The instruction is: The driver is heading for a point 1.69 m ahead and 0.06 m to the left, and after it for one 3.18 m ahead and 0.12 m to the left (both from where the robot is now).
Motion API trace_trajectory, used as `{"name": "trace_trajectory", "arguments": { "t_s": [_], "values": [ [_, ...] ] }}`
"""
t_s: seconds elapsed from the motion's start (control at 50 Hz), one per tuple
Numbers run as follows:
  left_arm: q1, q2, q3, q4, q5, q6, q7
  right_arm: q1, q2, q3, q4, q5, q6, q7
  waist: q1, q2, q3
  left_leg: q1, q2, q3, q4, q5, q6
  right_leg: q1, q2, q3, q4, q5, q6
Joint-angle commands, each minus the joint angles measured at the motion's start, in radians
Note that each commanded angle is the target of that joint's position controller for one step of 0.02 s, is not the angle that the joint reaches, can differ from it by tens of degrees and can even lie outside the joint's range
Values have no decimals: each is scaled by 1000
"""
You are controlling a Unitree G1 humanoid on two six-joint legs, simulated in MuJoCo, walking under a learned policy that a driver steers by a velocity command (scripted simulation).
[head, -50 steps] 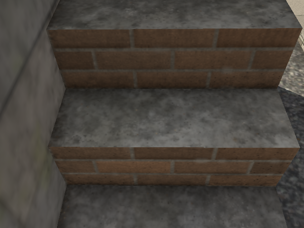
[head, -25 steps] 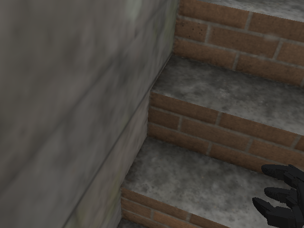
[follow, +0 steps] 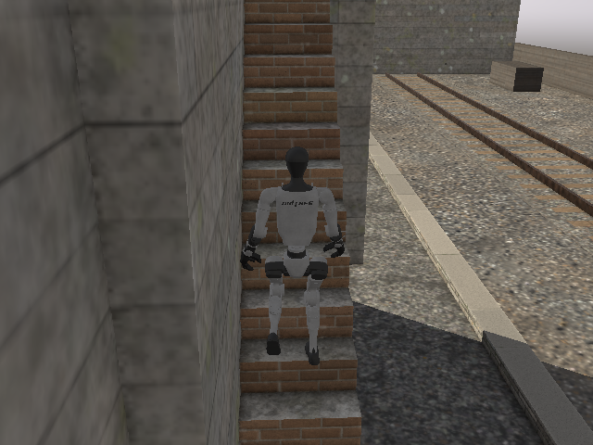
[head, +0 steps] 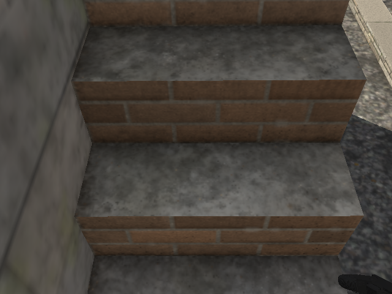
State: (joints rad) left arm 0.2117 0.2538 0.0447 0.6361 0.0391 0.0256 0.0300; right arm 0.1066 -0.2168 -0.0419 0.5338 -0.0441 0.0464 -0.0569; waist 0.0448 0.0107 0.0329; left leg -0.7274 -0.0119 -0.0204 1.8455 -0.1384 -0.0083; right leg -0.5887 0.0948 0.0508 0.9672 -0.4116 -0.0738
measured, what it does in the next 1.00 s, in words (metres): goes down: left foot 0.22 m lower, then right foot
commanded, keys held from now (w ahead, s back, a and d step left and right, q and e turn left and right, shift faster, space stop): w+e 0.22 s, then w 0.42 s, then w+q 0.36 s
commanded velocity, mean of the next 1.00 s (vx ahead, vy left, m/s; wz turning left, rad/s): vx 0.40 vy -0.01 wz -0.15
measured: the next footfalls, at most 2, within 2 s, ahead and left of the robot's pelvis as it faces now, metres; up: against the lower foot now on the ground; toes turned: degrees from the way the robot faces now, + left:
left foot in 0.40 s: -0.11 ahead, +0.24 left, -0.22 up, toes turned -6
right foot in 0.74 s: -0.06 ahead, -0.19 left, -0.22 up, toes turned -13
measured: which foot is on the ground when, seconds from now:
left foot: up 0.00-0.38, down 0.40-0.76, up 0.78-1.00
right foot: down 0.00-0.30, up 0.32-0.72, down 0.74-1.00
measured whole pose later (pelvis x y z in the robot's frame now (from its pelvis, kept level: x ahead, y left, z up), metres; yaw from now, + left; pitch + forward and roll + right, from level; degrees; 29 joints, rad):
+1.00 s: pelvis -0.01 -0.02 -0.15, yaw -5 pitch +6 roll +2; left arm 0.36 0.27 0.06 0.85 0.12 -0.08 0.00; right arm 0.00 -0.21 -0.04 0.60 0.05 -0.06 -0.04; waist 0.09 0.01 -0.03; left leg -1.00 -0.16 -0.05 2.51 -0.69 0.13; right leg -0.19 -0.15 -0.10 0.36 -0.27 0.07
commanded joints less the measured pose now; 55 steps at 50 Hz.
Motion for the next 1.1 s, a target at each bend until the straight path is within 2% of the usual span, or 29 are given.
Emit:
{"name": "trace_trajectory", "arguments": {
  "t_s": [0.02,0.12,0.2,0.22,0.26,0.28,0.3,0.32,0.34,0.36,0.4,0.42,0.44,0.46,0.48,0.5,0.54,0.62,0.68,0.74,0.76,0.78,0.8,0.88,0.9,0.96,1.02,1.06,1.1],
  "values": [
    [-54,74,8,-69,-7,-16,12,0,-11,2,-50,17,-13,4,-6,-154,-21,-139,15,1,19,59,16,90,-186,374,-349,-95,-154],
    [-33,82,21,-125,-5,19,33,-67,-28,-1,-89,34,-45,15,39,-181,-85,-119,36,-46,-71,-14,2,129,-225,485,-333,-72,-205],
    [4,115,39,-105,21,-14,54,-120,2,27,-172,40,-77,28,77,-164,-113,-210,7,-117,-36,-216,-9,224,-246,629,-363,-143,-233],
    [-3,166,57,-85,49,-44,34,-117,-15,28,-173,41,-88,36,50,-158,-152,-174,9,-179,-68,-269,29,130,-270,659,-399,-378,-223],
    [-238,131,47,-87,30,-63,16,37,-16,27,-104,74,-76,30,-85,-130,-194,96,19,-139,-196,-200,50,-56,-225,476,-316,-219,-179],
    [-474,74,34,-115,22,-58,11,340,-46,24,4,94,-70,29,-272,-114,-165,442,65,-153,-502,-239,74,-369,-132,253,-87,-143,-110],
    [-599,29,13,-110,15,-44,11,606,-51,29,112,101,-68,32,-467,83,-84,717,80,-10,-1044,12,79,-587,-14,42,127,-204,-23],
    [-475,-43,0,-58,8,-27,16,596,-71,28,174,97,-63,35,-419,290,35,717,104,33,-1381,263,61,-620,87,8,435,-257,-34],
    [-303,-93,-14,2,39,-20,16,478,-12,39,192,100,-69,40,-315,332,30,662,115,99,-1524,420,47,-542,166,54,816,-300,-30],
    [-233,-113,-21,-4,69,20,20,306,-23,32,152,72,-49,19,-183,99,9,541,141,84,-1635,417,42,-450,228,118,1085,-222,-12],
    [-174,-109,-15,-44,6,26,-22,143,-35,66,95,22,-85,4,3,-140,-54,696,249,-61,-1374,790,-29,-674,189,205,1233,-240,50],
    [-153,-131,-35,-88,45,7,-36,177,-53,53,119,1,-101,-2,46,-157,-45,748,318,-133,-1303,946,-88,-777,147,184,1314,-94,64],
    [-48,-96,-51,-137,96,-11,-36,216,-94,29,113,9,-138,-32,105,-91,-96,780,533,-310,-1336,879,-11,-772,21,316,1265,36,71],
    [-61,-56,-43,-116,91,-10,-26,207,-157,10,121,26,-150,-33,96,-5,-115,820,521,-248,-1376,780,10,-822,16,263,1324,24,80],
    [-238,-54,-49,-225,57,10,-26,137,-298,-45,84,57,-170,-79,65,289,-54,744,729,-558,-1616,358,197,-916,-132,301,1415,89,86],
    [-353,44,-11,-175,52,3,-37,19,-241,-26,64,59,-158,-76,19,118,-31,672,587,-481,-1672,-17,202,-833,-117,332,1385,228,85],
    [-430,75,6,-177,22,5,-61,102,-167,11,57,54,-165,-50,-51,32,118,644,509,-302,-1597,391,158,-732,-134,318,1094,228,87],
    [-423,-41,-31,-143,-10,28,-126,278,-108,19,117,62,-136,-60,-99,326,96,741,272,42,-1558,841,145,-420,-192,-31,516,63,72],
    [-198,-10,-27,-66,-63,1,-116,175,-157,-4,67,57,-121,-24,2,357,-79,648,198,100,-1351,1301,115,155,-86,-54,-180,189,14],
    [-58,-10,-5,-34,-9,-20,-108,239,-185,-26,119,100,-106,43,0,375,-119,673,83,42,-963,1064,101,448,-9,-168,-907,606,16],
    [43,-16,-3,21,34,-30,-118,202,-142,-29,106,115,-109,40,9,233,-101,284,-4,66,-703,338,74,767,-130,-98,-892,823,13],
    [160,89,20,104,59,-46,-106,184,-28,-11,91,135,-123,35,3,-113,-216,-176,-98,89,-235,-372,11,1172,-378,-33,-478,1711,-40],
    [304,217,59,135,72,-44,-72,145,38,9,98,156,-152,10,110,-237,-400,-303,-95,7,240,-427,17,1246,-505,39,-374,2017,-172],
    [173,87,34,236,88,-54,-52,-150,90,35,-65,136,-146,-19,13,-350,-149,-628,-64,-162,923,-573,128,837,-543,-23,-553,1099,-145],
    [280,4,14,249,94,-63,-31,-250,42,24,-71,112,-149,12,100,-259,-199,-671,-80,-119,821,-495,151,1030,-481,41,-481,1101,-143],
    [350,61,23,206,99,-126,-16,-299,-33,-5,-67,113,-146,30,155,-212,-187,-815,-119,-166,686,-577,157,1084,-527,127,-483,1234,-163],
    [255,115,39,195,52,-158,-19,-330,74,43,-117,43,-92,7,43,-134,-124,-705,-29,-74,451,-556,124,845,-530,43,-661,863,-108],
    [115,71,18,182,29,-165,-16,-341,101,75,-125,46,-83,21,-13,-152,-102,-365,59,55,-32,-353,120,569,-444,-152,-811,856,-18],
    [109,77,20,186,-31,-153,-14,-299,118,91,-98,37,-57,25,-37,-176,-86,55,28,152,-505,-273,134,330,-366,-220,-895,1151,-58]
  ]
}}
